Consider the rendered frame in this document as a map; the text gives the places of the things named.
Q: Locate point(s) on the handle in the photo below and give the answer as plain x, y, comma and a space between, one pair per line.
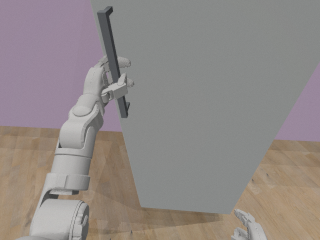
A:
107, 35

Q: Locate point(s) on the robot left hand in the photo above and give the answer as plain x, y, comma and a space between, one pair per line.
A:
96, 81

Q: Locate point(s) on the robot right hand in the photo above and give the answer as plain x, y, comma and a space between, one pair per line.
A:
254, 230

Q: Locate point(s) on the robot left upper arm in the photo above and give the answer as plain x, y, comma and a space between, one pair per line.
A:
60, 219

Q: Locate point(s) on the fridge door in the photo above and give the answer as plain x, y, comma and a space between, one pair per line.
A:
214, 81

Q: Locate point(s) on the robot left forearm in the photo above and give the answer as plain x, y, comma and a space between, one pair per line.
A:
74, 151

